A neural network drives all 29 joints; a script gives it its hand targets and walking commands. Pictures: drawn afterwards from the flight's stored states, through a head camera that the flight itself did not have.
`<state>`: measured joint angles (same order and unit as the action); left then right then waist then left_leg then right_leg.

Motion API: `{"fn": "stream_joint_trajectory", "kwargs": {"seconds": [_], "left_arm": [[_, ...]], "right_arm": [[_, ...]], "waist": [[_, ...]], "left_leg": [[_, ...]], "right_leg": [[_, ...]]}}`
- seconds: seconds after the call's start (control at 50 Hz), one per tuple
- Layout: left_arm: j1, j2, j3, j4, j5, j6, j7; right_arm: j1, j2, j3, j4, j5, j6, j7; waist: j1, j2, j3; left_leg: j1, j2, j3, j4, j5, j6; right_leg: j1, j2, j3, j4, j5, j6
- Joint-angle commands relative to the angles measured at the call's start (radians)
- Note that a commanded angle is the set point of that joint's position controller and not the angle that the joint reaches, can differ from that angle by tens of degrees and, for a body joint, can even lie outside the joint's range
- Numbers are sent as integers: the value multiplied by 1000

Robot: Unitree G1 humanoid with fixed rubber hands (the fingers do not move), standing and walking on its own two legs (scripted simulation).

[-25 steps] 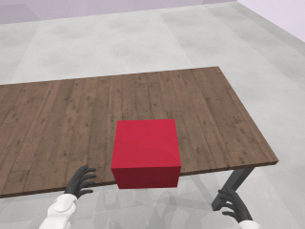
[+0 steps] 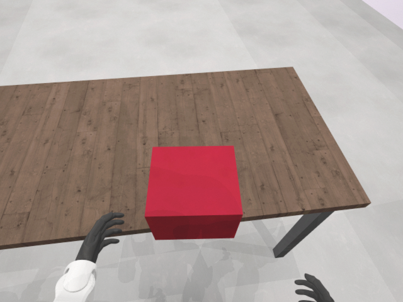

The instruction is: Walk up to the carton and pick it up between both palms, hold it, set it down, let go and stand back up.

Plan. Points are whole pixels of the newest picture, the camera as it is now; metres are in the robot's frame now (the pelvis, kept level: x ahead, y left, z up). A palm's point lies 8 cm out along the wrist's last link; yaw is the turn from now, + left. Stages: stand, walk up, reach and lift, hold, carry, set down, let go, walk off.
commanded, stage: stand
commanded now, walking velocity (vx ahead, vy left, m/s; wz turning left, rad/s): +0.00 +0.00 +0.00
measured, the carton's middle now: (194, 193) +0.33 +0.04 -0.04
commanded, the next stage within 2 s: none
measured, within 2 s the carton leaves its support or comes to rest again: neither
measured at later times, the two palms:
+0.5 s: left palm (91, 253) +0.20 +0.23 -0.04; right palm out of the picture +0.12 -0.22 -0.12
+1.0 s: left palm (91, 252) +0.20 +0.23 -0.04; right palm out of the picture +0.11 -0.22 -0.12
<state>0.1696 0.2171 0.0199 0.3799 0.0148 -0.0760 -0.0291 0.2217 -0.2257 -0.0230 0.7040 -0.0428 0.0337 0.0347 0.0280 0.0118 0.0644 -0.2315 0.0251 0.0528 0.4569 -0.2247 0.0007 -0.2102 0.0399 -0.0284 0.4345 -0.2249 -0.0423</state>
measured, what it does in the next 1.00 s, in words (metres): stands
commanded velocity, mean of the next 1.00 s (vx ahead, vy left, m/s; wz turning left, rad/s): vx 0.00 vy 0.00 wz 0.00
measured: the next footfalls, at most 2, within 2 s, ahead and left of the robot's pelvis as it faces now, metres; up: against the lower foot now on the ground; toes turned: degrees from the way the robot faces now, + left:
none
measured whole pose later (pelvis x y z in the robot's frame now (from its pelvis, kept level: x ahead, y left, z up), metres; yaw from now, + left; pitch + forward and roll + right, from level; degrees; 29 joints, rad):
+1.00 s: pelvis +0.00 +0.01 -0.01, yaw -1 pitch +1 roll +0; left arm 0.21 0.20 0.04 0.37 0.02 -0.07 0.01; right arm 0.20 -0.18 -0.03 0.78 -0.03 0.03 0.04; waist 0.00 0.00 -0.01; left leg -0.28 0.02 0.07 0.53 -0.27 0.01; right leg -0.28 0.03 -0.01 0.54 -0.28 -0.03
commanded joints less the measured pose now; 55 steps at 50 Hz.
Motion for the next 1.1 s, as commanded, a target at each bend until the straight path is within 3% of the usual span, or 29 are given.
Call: {"fn": "stream_joint_trajectory", "kwargs": {"seconds": [0.0,0.14,0.2,0.32,0.42,0.52,0.82,0.92,1.08], "left_arm": [[11,97,30,22,14,43,29],[41,84,24,1,0,52,38],[64,76,22,9,-1,50,38],[72,72,25,9,9,43,37],[67,66,26,1,9,44,41],[74,59,27,0,7,50,41],[79,55,30,5,10,53,40],[65,52,31,3,9,54,41],[68,54,33,11,9,57,39]], "right_arm": [[-61,-84,-26,-58,3,-25,8],[-34,-87,-25,-9,5,-13,14],[-36,-86,-24,1,7,-16,9],[-44,-68,-26,7,8,-22,6],[-57,-66,-28,3,10,-23,6],[-51,-67,-29,5,11,-19,8],[-57,-55,-29,-3,11,-18,4],[-48,-54,-29,-4,11,-18,4],[-43,-54,-30,-5,13,-18,4]], "waist": [[-14,-68,-212],[-28,-106,-18],[-27,-82,-2],[-27,-43,-83],[-28,-76,-102],[-29,-92,-73],[-29,-61,-84],[-35,-91,-76],[-36,-67,-71]], "left_leg": [[63,55,-33,-12,94,-5],[-15,59,-63,-34,22,0],[-23,56,-66,-40,0,0],[5,59,-65,-22,22,4],[1,61,-65,-9,51,6],[-19,60,-65,-11,35,3],[-12,57,-59,3,26,0],[-18,55,-58,5,25,-3],[-15,57,-59,3,24,-3]], "right_leg": [[45,-126,105,-27,184,9],[-120,-108,118,-66,-5,17],[-131,-105,127,-73,-39,15],[-93,-101,118,-35,31,19],[-85,-105,111,-17,79,22],[-100,-104,110,-18,48,24],[-109,-104,115,-14,29,24],[-112,-108,118,-18,27,22],[-110,-105,116,-15,26,23]]}}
